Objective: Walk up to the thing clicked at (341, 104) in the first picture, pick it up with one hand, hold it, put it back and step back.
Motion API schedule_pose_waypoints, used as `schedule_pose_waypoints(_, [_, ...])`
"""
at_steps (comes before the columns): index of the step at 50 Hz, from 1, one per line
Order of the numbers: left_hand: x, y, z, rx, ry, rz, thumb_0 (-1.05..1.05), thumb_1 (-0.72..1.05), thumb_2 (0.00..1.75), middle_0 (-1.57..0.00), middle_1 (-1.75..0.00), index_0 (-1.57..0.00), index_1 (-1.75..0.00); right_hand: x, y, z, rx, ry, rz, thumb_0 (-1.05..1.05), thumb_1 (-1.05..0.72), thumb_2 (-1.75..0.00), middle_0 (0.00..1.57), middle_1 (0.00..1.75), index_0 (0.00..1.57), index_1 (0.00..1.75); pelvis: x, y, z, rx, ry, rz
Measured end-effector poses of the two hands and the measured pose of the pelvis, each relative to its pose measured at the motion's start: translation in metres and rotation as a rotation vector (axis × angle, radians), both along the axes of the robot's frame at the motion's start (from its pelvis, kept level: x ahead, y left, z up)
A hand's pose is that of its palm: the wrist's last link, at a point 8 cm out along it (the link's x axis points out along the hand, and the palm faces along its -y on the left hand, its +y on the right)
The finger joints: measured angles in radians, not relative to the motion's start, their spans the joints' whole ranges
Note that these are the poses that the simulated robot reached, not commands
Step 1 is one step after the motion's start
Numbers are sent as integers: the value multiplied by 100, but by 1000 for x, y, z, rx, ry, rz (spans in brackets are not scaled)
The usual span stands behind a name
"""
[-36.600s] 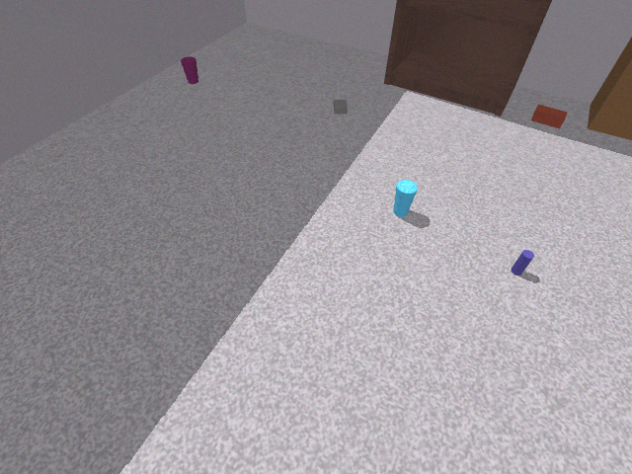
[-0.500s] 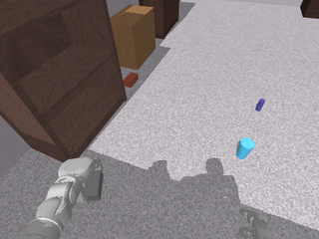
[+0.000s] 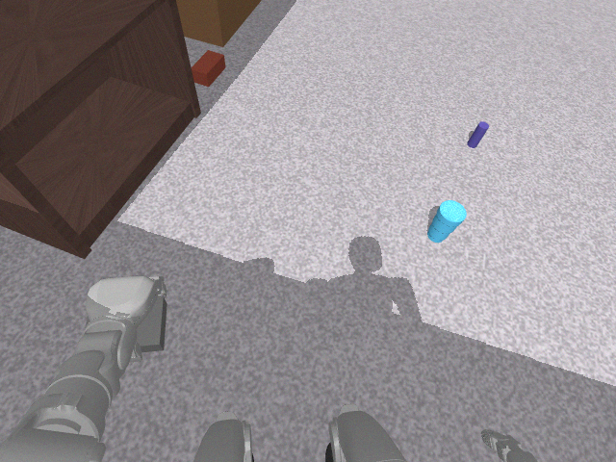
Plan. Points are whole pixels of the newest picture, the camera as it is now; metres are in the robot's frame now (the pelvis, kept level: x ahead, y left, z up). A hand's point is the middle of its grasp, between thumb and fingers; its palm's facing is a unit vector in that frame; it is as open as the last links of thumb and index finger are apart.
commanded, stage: crouch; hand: left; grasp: from above
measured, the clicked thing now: (127, 325) +0.35 +0.25 -0.14
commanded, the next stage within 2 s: lower in 1.46 s
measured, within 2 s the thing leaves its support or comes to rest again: neither
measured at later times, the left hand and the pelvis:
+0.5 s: hand (165, 332) +0.40 +0.25 -0.36, palm faces -0.46 -0.01 -0.89, open 10.4 cm; pelvis -0.03 +0.01 -0.20, yaw -3 degrees
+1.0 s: hand (176, 333) +0.44 +0.26 -0.48, palm faces -0.47 -0.03 -0.88, open 10.4 cm; pelvis -0.04 +0.00 -0.30, yaw -6 degrees
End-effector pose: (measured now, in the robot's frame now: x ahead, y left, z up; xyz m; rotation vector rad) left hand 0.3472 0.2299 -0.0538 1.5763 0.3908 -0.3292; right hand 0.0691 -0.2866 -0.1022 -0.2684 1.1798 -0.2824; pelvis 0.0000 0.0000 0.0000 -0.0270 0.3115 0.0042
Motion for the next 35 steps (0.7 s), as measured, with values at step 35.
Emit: schedule_pose_waypoints(35, [79, 26, -313, -36, 5, 38, 0, -1, 40, -69, -47, -71, -44, -51, 16, -257, 1, 226, 86, 0, -89, -89, 20, 30, 20, 30, -36, 5, -255, -67, 366, -31])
